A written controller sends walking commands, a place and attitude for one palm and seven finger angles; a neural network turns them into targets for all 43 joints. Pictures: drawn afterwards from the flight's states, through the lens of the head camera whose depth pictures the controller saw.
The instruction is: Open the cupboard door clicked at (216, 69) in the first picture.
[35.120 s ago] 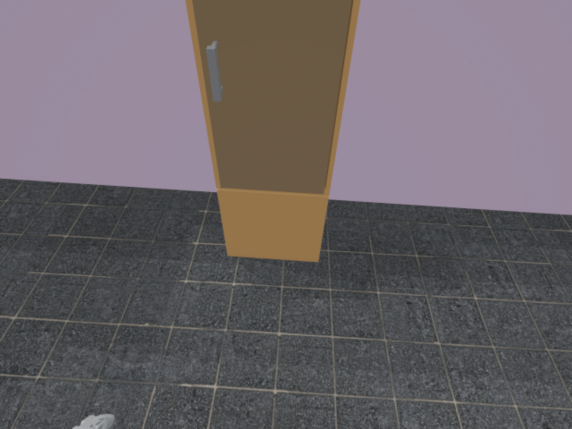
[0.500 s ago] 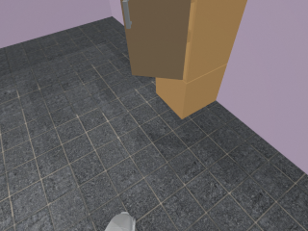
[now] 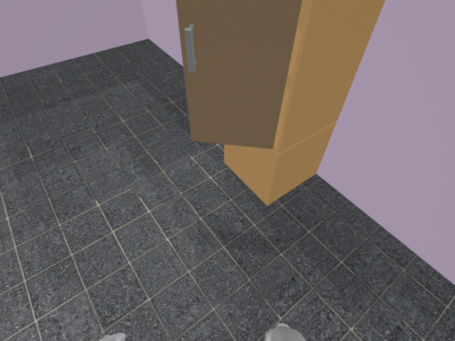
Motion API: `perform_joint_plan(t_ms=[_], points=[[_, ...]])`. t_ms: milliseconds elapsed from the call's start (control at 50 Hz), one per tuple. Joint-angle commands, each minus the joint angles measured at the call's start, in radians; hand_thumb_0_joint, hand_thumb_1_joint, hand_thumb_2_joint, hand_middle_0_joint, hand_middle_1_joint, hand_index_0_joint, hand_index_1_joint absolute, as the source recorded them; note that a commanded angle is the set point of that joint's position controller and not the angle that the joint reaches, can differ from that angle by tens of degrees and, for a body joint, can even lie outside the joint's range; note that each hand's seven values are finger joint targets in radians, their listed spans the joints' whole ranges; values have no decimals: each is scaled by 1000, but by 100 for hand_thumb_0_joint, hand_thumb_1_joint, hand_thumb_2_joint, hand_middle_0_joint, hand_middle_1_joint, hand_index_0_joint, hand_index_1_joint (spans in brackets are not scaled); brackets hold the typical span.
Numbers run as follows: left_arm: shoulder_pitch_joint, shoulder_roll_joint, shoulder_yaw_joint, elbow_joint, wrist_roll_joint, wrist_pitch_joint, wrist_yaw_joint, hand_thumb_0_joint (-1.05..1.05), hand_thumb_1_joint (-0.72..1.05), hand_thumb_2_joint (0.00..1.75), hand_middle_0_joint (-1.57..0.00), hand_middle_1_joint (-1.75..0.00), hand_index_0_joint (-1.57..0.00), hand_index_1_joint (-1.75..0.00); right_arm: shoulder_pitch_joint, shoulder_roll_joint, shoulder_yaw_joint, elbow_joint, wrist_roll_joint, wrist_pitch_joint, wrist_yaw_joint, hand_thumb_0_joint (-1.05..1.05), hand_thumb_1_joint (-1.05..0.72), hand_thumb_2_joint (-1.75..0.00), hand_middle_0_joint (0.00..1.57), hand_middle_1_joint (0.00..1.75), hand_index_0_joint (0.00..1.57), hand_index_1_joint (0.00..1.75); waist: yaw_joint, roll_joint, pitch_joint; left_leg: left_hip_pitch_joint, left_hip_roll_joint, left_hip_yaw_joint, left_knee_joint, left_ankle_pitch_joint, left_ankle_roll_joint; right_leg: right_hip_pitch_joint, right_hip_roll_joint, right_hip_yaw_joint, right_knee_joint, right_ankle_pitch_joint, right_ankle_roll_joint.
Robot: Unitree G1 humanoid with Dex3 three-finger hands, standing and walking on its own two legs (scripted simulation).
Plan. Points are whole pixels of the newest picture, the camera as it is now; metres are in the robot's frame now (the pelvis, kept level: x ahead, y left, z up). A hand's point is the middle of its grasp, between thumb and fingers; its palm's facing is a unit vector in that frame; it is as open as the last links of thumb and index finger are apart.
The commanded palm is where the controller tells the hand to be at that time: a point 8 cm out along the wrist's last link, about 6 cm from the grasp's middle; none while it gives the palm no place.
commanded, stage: take the last steps up to it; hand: left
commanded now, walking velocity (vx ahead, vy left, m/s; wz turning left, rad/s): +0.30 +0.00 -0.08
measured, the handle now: (191, 48) +0.91 +0.17 +0.08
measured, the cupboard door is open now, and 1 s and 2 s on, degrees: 46 46 46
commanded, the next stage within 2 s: come to a stop and stand still in 0.68 s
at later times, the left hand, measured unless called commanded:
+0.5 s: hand (162, 323) +0.19 +0.15 -0.17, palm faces +0.05 -0.98 -0.19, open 7.2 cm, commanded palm none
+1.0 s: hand (162, 232) +0.40 +0.19 -0.18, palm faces +0.00 -0.97 -0.23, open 7.3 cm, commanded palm none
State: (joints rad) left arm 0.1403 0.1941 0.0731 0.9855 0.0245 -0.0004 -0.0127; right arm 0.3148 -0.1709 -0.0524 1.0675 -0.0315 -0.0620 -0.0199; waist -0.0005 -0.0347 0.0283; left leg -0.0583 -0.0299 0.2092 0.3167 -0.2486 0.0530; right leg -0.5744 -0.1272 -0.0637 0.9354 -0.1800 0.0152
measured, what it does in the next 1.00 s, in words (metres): walks ahead: right foot, then left foot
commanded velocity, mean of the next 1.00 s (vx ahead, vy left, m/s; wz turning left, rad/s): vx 0.12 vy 0.01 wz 0.00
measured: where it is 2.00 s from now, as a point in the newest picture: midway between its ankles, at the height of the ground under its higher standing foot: (223, 328)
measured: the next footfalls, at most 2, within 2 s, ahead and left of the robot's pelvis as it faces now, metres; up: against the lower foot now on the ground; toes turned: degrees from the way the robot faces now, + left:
right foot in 0.18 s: +0.18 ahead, -0.14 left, +0.00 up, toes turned -9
left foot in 0.60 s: +0.35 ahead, +0.10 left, +0.00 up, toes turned +7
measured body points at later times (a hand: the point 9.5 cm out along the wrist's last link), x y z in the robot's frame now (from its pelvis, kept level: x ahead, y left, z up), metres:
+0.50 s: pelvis +0.18 -0.03 +0.00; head +0.21 -0.03 +0.45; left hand +0.19 +0.20 -0.15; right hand +0.22 -0.27 -0.15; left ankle +0.25 +0.11 -0.70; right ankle +0.14 -0.13 -0.74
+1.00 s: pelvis +0.34 +0.00 -0.01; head +0.36 +0.00 +0.44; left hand +0.40 +0.25 -0.16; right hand +0.31 -0.22 -0.17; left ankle +0.31 +0.09 -0.74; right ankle +0.37 -0.13 -0.73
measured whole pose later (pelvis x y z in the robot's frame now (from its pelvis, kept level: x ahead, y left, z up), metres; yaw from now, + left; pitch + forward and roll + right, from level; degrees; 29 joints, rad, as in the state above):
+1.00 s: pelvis +0.34 +0.00 -0.01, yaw -1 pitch -1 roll +1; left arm 0.18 0.20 0.04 1.04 0.02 0.01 0.02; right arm 0.29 -0.13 -0.03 1.12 -0.02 0.00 -0.04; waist -0.01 -0.03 0.06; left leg -0.15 0.00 0.15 0.47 -0.30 0.03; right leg -0.33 -0.07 -0.06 0.61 -0.21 0.01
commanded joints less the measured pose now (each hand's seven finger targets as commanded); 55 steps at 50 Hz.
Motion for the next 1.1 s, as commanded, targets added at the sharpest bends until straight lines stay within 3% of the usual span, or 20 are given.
perform_joint_plan(t_ms=[0,60,120,140,160,180,200,240,300,460,560,580,600,620,720,880,940,980,1020,1080], points=[[-43,5,-11,-72,0,-14,-7,0,90,90,-20,-30,-20,-30,106,-109,-9,-11,-1,-13,0,0,-90,-90,20,30,20,30,-17,81,95,-21,330,-170,-146,302,116,-5,-7,10,-153,16,-13],[-80,16,-14,-90,-1,-22,-8,0,90,90,-20,-30,-20,-30,138,-123,-9,12,-7,-5,2,0,-90,-90,20,30,20,30,-33,78,89,3,330,-160,-85,340,102,76,29,-29,-262,-43,-28],[52,39,-7,-50,2,-36,-7,0,90,90,-20,-30,-20,-30,142,-129,-3,29,-2,2,2,0,-90,-90,20,30,20,30,30,63,21,-23,272,-103,118,473,57,325,96,-87,-397,-18,-52],[199,83,7,-2,4,-50,-2,0,90,90,-20,-30,-20,-30,119,-122,-1,23,9,-2,6,0,-90,-90,20,30,20,30,95,20,-59,-135,220,-65,306,449,20,562,65,-26,-432,32,-80],[352,180,35,45,8,-62,11,0,90,90,-20,-30,-20,-30,114,-80,2,-3,24,-6,15,0,-90,-90,20,30,20,30,141,-177,-159,-392,97,6,580,144,-30,813,-175,302,-489,122,-171],[396,239,42,65,-13,-61,16,0,90,90,-20,-30,-20,-30,92,-76,4,-25,28,-2,14,0,-90,-90,20,30,20,30,134,-241,-180,-533,29,-68,872,-352,-53,845,-346,530,-606,250,-279],[323,200,39,51,-15,-65,26,0,90,90,-20,-30,-20,-30,29,-100,-2,-24,26,4,14,0,-90,-90,20,30,20,30,119,-165,-119,-571,87,-200,950,-283,-40,738,-309,472,-624,199,-265],[189,126,11,20,-18,-63,31,0,90,90,-20,-30,-20,-30,-15,-42,-4,-26,19,14,16,0,-90,-90,20,30,20,30,52,-29,-7,-558,141,-219,904,-144,-56,537,-245,297,-677,142,-202],[135,52,-11,25,-11,-78,27,0,90,90,-20,-30,-20,-30,69,-3,1,12,8,41,22,0,-90,-90,20,30,20,30,-21,-90,13,-439,153,-184,759,-43,-83,379,-161,98,-742,128,-142],[204,88,-2,85,0,-85,17,0,90,90,-20,-30,-20,-30,-105,1,-5,-51,9,26,45,0,-90,-90,20,30,20,30,25,-105,56,-408,106,-117,363,-8,-89,433,-166,89,-740,49,-161],[205,85,-6,102,-7,-69,18,0,90,90,-20,-30,-20,-30,0,-68,-15,-17,6,2,33,0,-90,-90,20,30,20,30,-47,12,15,-48,57,-93,131,77,-60,306,-98,10,-486,105,-99],[214,56,-12,86,-10,-66,15,0,90,90,-20,-30,-20,-30,114,-146,-32,7,-2,-5,23,0,-90,-90,20,30,20,30,-94,177,-54,106,201,-268,102,120,2,191,-7,-65,-265,2,-57],[219,11,-23,57,-18,-68,12,0,90,90,-20,-30,-20,-30,207,-235,-51,16,-9,0,11,0,-90,-90,20,30,20,30,-112,364,-126,224,414,-540,21,238,118,31,97,-121,20,-392,-24],[167,27,-24,34,-10,-66,19,0,90,90,-20,-30,-20,-30,213,-232,-45,15,-4,13,0,0,-90,-90,20,30,20,30,-114,256,-115,191,460,-557,-1,285,177,-15,80,-26,190,-428,-41],[163,-12,-25,63,-1,-39,9,0,90,90,-20,-30,-20,-30,41,-100,0,-27,6,-12,-14,0,-90,-90,20,30,20,30,-13,125,15,-87,332,-306,-72,412,109,37,4,42,223,-180,-14],[170,-13,-37,68,-10,2,36,0,90,90,-20,-30,-20,-30,-15,-98,12,-14,9,16,-29,0,-90,-90,20,30,20,30,18,161,-46,-106,293,-183,40,766,75,283,55,2,-217,-82,3],[149,34,-26,53,-7,10,39,0,90,90,-20,-30,-20,-30,-3,-113,-1,2,16,45,-32,0,-90,-90,20,30,20,30,17,149,-14,-104,280,-203,104,660,44,327,65,-9,-361,-18,-4],[172,92,-13,43,-2,4,43,0,90,90,-20,-30,-20,-30,8,-102,-9,-4,23,59,-30,0,-90,-90,20,30,20,30,27,48,-3,-182,201,-181,193,458,-20,405,4,82,-429,409,-37],[155,160,-8,38,-5,0,45,0,90,90,-20,-30,-20,-30,55,-60,-13,-6,34,80,-18,0,-90,-90,20,30,20,30,0,-74,-35,-253,66,-116,337,-11,-79,415,-206,206,-438,739,-171],[119,149,-3,21,-4,-1,64,0,90,90,-20,-30,-20,-30,6,-48,-18,-20,33,109,-18,0,-90,-90,20,30,20,30,25,-232,-75,-307,39,-196,680,-376,-80,412,-252,250,-543,758,-258]])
